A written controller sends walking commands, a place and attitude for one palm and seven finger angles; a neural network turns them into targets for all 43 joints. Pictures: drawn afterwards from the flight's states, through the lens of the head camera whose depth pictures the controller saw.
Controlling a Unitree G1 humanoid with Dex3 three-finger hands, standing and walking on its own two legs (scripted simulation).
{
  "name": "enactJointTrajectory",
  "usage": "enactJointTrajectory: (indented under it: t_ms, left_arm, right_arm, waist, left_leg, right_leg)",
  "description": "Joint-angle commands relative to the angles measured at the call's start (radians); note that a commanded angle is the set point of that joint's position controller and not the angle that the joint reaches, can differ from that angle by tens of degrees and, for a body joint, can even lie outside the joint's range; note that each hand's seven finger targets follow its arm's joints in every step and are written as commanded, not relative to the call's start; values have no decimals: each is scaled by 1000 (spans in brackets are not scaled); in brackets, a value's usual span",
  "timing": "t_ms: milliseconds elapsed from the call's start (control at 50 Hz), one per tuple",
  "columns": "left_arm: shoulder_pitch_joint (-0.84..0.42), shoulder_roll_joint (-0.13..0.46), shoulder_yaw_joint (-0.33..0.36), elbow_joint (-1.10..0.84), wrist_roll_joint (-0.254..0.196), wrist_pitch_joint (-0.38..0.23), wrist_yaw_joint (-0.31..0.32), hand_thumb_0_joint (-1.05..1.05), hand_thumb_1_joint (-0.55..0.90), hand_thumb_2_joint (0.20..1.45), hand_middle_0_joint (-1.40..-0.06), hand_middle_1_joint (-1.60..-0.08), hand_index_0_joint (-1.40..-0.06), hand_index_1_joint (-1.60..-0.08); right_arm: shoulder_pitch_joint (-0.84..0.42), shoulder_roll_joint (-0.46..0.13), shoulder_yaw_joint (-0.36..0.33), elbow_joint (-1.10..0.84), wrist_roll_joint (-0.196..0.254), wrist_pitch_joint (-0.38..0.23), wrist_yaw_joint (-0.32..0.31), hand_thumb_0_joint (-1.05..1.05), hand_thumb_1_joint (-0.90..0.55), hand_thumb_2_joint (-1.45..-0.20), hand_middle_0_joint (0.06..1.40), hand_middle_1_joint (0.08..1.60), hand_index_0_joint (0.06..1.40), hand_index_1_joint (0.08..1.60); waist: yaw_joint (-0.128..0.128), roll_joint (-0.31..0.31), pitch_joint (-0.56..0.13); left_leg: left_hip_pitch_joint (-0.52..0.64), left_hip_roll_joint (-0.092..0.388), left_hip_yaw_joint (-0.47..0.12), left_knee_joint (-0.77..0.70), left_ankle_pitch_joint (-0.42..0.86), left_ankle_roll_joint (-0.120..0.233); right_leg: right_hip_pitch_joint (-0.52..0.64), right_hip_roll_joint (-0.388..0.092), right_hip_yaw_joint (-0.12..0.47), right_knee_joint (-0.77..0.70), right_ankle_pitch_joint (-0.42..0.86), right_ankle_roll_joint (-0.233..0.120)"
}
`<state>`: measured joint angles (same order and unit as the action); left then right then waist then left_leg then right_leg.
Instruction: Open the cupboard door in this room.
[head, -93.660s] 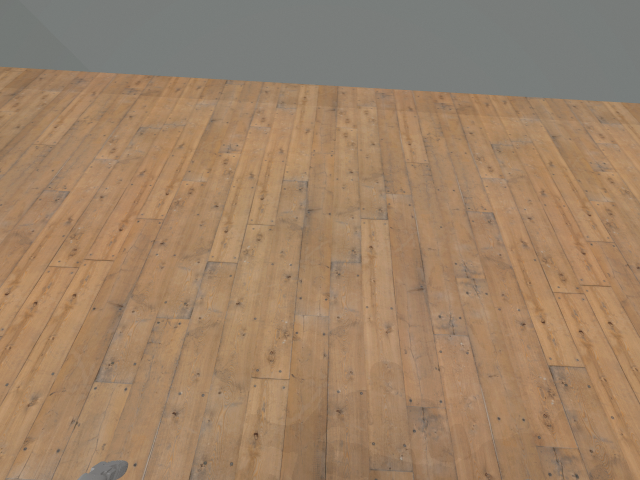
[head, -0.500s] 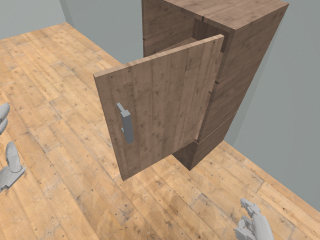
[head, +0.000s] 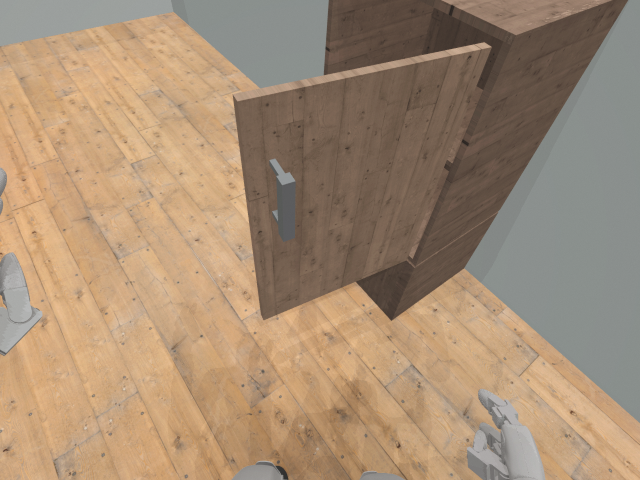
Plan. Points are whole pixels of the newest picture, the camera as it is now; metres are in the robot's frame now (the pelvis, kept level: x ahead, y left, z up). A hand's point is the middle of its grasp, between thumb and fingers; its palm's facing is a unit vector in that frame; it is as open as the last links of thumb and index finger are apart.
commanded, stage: step back with the hand held close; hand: left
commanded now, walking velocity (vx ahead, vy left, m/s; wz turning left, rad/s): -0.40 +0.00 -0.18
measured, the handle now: (281, 200) +0.51 +0.09 +0.03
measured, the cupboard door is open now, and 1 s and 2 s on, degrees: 81 81 81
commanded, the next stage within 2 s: stop stepping back and stand still in 0.14 s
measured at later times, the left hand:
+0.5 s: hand (100, 397) +0.16 +0.19 +0.16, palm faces +0.19 -0.83 -0.53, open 7.4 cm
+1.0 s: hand out of the picture +0.09 +0.18 +0.17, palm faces +0.24 -0.85 -0.47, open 7.4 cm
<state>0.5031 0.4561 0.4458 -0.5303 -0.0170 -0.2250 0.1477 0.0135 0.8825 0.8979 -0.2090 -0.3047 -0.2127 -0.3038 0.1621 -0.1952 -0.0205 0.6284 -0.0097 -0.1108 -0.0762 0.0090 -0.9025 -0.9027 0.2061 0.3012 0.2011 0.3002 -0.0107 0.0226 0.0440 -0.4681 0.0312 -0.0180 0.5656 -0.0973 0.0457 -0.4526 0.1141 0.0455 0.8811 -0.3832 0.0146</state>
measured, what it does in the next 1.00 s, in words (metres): walks backwards: right foot, then left foot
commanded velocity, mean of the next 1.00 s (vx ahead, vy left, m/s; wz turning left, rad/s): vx -0.06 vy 0.02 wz -0.02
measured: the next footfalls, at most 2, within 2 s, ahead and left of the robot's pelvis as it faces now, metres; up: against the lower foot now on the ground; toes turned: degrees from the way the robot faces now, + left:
right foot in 0.18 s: -0.12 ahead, -0.12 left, +0.00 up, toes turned -9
left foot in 0.36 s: -0.02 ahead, +0.06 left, +0.00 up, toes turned -10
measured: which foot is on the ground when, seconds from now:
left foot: down 0.00-0.24, up 0.26-0.34, down 0.36-1.00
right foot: up 0.00-0.16, down 0.18-1.00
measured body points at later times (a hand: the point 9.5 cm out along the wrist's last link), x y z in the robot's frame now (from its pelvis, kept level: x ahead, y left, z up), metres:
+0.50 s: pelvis -0.09 -0.04 +0.01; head -0.07 -0.02 +0.46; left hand +0.14 +0.23 +0.19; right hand +0.02 -0.32 -0.06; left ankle +0.00 +0.05 -0.73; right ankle -0.16 -0.11 -0.73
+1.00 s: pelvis -0.14 -0.04 +0.01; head -0.15 -0.04 +0.46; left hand +0.07 +0.22 +0.19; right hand -0.02 -0.29 -0.07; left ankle -0.06 +0.07 -0.73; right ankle -0.16 -0.11 -0.73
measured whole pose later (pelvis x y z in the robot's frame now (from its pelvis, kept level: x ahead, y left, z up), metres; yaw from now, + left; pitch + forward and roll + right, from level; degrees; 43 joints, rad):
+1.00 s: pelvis -0.14 -0.04 +0.01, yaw -9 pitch -1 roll -2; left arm 0.57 0.41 0.36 -0.43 -0.03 -0.20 0.14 0.01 0.88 0.90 -0.21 -0.30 -0.21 -0.30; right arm 0.23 -0.19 0.03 0.65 -0.01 -0.14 -0.08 0.01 -0.90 -0.90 0.21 0.30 0.20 0.30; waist -0.02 0.03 -0.02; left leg -0.30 0.02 -0.02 0.47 -0.16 0.00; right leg -0.15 0.10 -0.03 0.39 -0.23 -0.07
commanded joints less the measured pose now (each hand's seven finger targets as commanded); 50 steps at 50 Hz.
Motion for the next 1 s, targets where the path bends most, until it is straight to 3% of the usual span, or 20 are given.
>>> enactJointTrajectory:
  t_ms: [0, 80, 140, 180, 200, 220, 240, 280, 340, 380, 400, 500, 540, 580, 620, 680, 720, 760, 820, 980]
  left_arm:
    - [19, 119, 96, -224, -30, -44, 34, 0, 900, 900, -200, -300, -200, -300]
    - [-83, 112, 41, -248, -33, -45, 25, 0, 900, 900, -200, -300, -200, -300]
    - [-104, 163, 71, -247, -31, -68, 5, 0, 900, 900, -200, -300, -200, -300]
    - [-103, 245, 143, -238, -36, -81, 7, 0, 900, 900, -200, -300, -200, -300]
    - [-91, 235, 131, -232, -29, -83, 7, 0, 900, 900, -200, -300, -200, -300]
    - [-79, 269, 157, -245, -29, -78, 7, 0, 900, 900, -200, -300, -200, -300]
    - [51, 275, 199, -177, -22, -60, 6, 0, 900, 900, -200, -300, -200, -300]
    - [160, 204, 175, -154, -29, -16, 1, 0, 900, 900, -200, -300, -200, -300]
    - [118, 207, 159, -219, -52, -14, 12, 0, 900, 900, -200, -300, -200, -300]
    - [154, 186, 127, -172, -45, -6, 13, 0, 900, 900, -200, -300, -200, -300]
    - [132, 188, 122, -195, -43, -6, 15, 0, 900, 900, -200, -300, -200, -300]
    - [130, 178, 122, -189, -31, -8, 25, 0, 900, 900, -200, -300, -200, -300]
    - [162, 186, 130, -172, -33, -13, 25, 0, 900, 900, -200, -300, -200, -300]
    - [96, 165, 110, -162, -30, -14, 32, 0, 900, 900, -200, -300, -200, -300]
    - [-18, 159, 85, -149, -18, -18, 38, 0, 900, 900, -200, -300, -200, -300]
    - [-60, 139, 57, -68, -9, -26, 38, 0, 900, 900, -200, -300, -200, -300]
    - [-34, 135, 50, -19, -8, -27, 32, 0, 900, 900, -200, -300, -200, -300]
    - [-47, 145, 51, -85, -7, -33, 23, 0, 900, 900, -200, -300, -200, -300]
    - [-17, 158, 68, -106, -12, -38, 19, 0, 900, 900, -200, -300, -200, -300]
    - [9, 136, 62, -81, -21, -28, 20, 0, 900, 900, -200, -300, -200, -300]
  right_arm:
    - [-91, -136, -53, -124, -2, -90, 11, 0, -900, -900, 200, 300, 200, 300]
    - [-71, -144, -35, -87, -19, -101, 13, 0, -900, -900, 200, 300, 200, 300]
    - [-66, -137, -37, -88, -18, -75, 16, 0, -900, -900, 200, 300, 200, 300]
    - [-104, -121, -23, -109, -17, -55, 9, 0, -900, -900, 200, 300, 200, 300]
    - [-102, -100, -23, -130, -2, -44, 4, 0, -900, -900, 200, 300, 200, 300]
    - [-138, -111, -28, -156, 26, -42, 1, 0, -900, -900, 200, 300, 200, 300]
    - [-142, -110, -21, -184, 26, -32, -4, 0, -900, -900, 200, 300, 200, 300]
    - [-114, -84, 9, -187, 20, -5, -11, 0, -900, -900, 200, 300, 200, 300]
    - [-60, -153, -1, -170, 20, -13, -20, 0, -900, -900, 200, 300, 200, 300]
    - [-35, -158, -17, -170, 13, -33, -14, 0, -900, -900, 200, 300, 200, 300]
    - [-31, -162, -17, -167, 1, -43, -13, 0, -900, -900, 200, 300, 200, 300]
    - [-51, -167, -20, -172, 2, -58, -18, 0, -900, -900, 200, 300, 200, 300]
    - [-32, -151, -32, -166, 3, -47, -18, 0, -900, -900, 200, 300, 200, 300]
    - [-5, -147, -35, -122, 2, -39, -17, 0, -900, -900, 200, 300, 200, 300]
    - [-6, -142, -24, -107, 4, -52, -24, 0, -900, -900, 200, 300, 200, 300]
    - [-11, -152, -16, -96, 7, -82, -41, 0, -900, -900, 200, 300, 200, 300]
    - [-10, -165, -26, -100, 15, -93, -43, 0, -900, -900, 200, 300, 200, 300]
    - [-18, -141, -5, -102, 10, -89, -34, 0, -900, -900, 200, 300, 200, 300]
    - [-34, -139, -6, -114, 7, -92, -27, 0, -900, -900, 200, 300, 200, 300]
    - [-29, -129, -5, -122, 6, -67, -19, 0, -900, -900, 200, 300, 200, 300]
  waist:
    - [25, 162, -190]
    - [14, 216, -205]
    - [16, 135, -249]
    - [16, -21, -271]
    - [8, -98, -274]
    - [24, -280, -283]
    - [30, -286, -239]
    - [14, -109, -242]
    - [4, 98, -269]
    - [8, 184, -270]
    - [5, 213, -228]
    - [0, 123, -94]
    - [-9, -43, -86]
    - [-11, -115, -54]
    - [-20, -63, -60]
    - [-3, 27, -35]
    - [5, -11, -58]
    - [7, 70, -101]
    - [8, 8, -86]
    - [-3, 30, -48]
  left_leg:
    - [82, 267, -185, -343, -288, 104]
    - [280, 244, -119, -337, -87, 53]
    - [418, 183, -27, -156, 208, -14]
    - [409, 80, 84, -28, 94, -66]
    - [356, 8, 136, 46, 8, -71]
    - [224, -41, 129, 154, -187, -73]
    - [96, -59, 98, 191, -270, -57]
    - [74, -45, 81, 55, -157, -53]
    - [390, 52, 5, -139, 483, -22]
    - [466, 147, -93, -177, 447, 18]
    - [377, 164, -141, -243, 303, 22]
    - [51, 85, -87, -330, -403, -15]
    - [178, -3, -8, -77, -252, -54]
    - [216, -26, -9, 176, -162, -64]
    - [176, -8, -26, 129, -194, -54]
    - [268, 27, -50, -138, -15, -26]
    - [310, 40, -58, -119, 102, -16]
    - [286, 49, -74, -167, 98, -15]
    - [247, 35, -67, -195, -110, -16]
    - [292, 9, -42, -135, -142, -35]
  right_leg:
    - [134, -31, -6, 105, -131, -13]
    - [157, -32, -54, -269, -129, -20]
    - [159, -98, 2, -588, 157, -49]
    - [119, -224, 107, -591, 491, -68]
    - [171, -263, 123, -587, 844, -33]
    - [264, -289, 100, -535, 1153, 38]
    - [331, -310, 88, -479, 1306, 43]
    - [398, -289, 78, -403, 1132, -66]
    - [265, -118, -20, -366, 628, -2]
    - [158, -66, -46, -381, 85, 5]
    - [186, -56, -52, -357, -18, -5]
    - [333, -90, -40, -507, -33, -41]
    - [144, -212, 139, -692, -192, -90]
    - [-1, -340, 236, -732, -112, -155]
    - [92, -319, 170, -642, 109, -138]
    - [144, -179, 69, -568, 175, -44]
    - [182, -147, 68, -567, 301, -21]
    - [236, -142, 30, -537, 266, -18]
    - [233, -147, 52, -603, 115, -21]
    - [110, -161, 70, -673, -17, -43]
